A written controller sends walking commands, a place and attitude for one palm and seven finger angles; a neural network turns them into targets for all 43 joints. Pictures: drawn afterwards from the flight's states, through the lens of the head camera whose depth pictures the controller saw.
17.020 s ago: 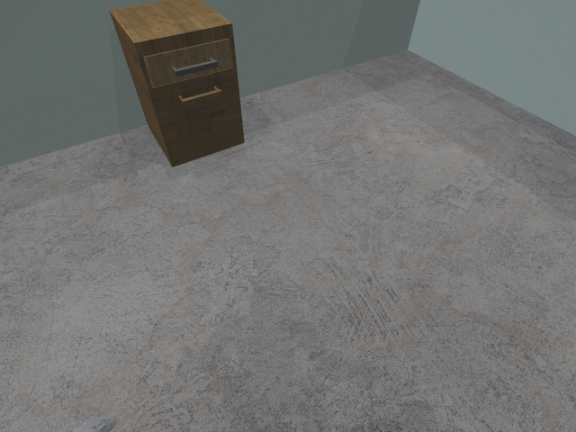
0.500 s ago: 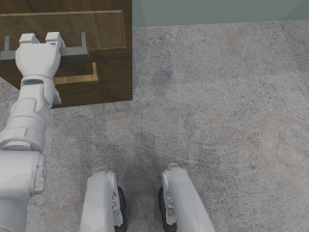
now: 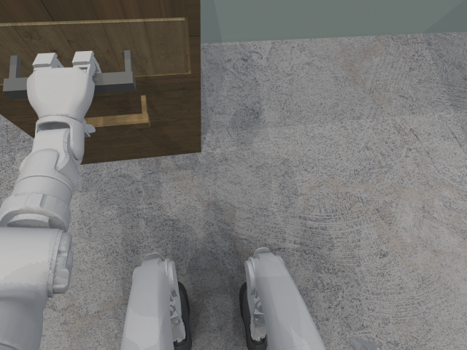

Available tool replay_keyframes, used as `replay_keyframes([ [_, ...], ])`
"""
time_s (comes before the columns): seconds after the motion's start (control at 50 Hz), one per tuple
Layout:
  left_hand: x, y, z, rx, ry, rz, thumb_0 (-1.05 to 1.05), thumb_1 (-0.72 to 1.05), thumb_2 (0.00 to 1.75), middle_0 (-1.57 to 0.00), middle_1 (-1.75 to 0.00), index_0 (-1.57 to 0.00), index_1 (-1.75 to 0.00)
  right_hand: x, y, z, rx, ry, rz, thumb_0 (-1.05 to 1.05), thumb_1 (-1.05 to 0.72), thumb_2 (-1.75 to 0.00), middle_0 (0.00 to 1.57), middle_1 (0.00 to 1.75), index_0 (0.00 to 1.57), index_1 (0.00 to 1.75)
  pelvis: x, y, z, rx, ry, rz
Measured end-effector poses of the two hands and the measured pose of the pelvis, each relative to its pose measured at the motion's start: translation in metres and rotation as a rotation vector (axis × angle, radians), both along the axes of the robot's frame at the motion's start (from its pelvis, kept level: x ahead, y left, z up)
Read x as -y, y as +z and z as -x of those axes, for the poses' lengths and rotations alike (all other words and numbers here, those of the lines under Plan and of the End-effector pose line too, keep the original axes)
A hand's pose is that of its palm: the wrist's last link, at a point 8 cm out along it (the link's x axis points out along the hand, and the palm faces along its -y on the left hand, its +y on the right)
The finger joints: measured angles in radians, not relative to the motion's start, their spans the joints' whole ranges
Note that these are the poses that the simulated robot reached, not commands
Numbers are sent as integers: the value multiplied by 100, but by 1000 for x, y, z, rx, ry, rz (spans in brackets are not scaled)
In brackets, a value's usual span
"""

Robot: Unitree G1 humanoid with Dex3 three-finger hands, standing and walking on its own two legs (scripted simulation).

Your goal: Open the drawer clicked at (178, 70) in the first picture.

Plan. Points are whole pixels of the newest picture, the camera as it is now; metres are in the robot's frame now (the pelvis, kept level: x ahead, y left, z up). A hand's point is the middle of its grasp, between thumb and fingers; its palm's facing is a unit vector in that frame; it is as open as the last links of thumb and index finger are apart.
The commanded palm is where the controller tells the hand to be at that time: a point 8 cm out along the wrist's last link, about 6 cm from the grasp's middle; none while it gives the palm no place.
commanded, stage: close the thumb around the handle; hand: left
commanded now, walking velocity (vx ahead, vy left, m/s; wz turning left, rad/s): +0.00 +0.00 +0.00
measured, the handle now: (73, 72) +0.58 +0.25 -0.03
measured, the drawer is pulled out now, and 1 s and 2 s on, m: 0.00 0.05 0.15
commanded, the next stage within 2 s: pull the drawer open in 0.36 s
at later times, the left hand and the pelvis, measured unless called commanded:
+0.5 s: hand (79, 107) +0.52 +0.24 -0.05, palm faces -0.04 -0.02 -1.00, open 5.7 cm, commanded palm +0.51 +0.21 +0.00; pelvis +0.00 +0.00 +0.00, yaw +0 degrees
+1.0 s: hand (79, 132) +0.48 +0.23 -0.05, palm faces -0.03 -0.06 -1.00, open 5.7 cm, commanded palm +0.45 +0.22 +0.00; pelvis +0.01 +0.00 +0.02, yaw +1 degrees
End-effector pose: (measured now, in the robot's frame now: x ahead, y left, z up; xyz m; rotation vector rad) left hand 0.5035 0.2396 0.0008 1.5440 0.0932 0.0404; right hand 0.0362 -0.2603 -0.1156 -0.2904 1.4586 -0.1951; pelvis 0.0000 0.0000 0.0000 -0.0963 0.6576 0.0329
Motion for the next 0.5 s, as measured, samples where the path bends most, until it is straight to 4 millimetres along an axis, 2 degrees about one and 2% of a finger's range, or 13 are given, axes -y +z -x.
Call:
replay_keyframes([
  [0.28, 1, 0, -2, -2, -1, -5, 0, 69, 81, -40, -133, -40, -133, 0, -2, 4, -10, -7, -6, 0, -90, -90, 20, 30, 20, 30, 1, -1, -1, -3, -2, -1],
  [0.5, 1, 0, -2, -6, 1, -6, 0, 70, 80, -38, -135, -40, -134, 0, -1, 5, -19, -11, -8, 0, -90, -90, 20, 30, 20, 30, 1, 0, -1, -3, -2, -2],
])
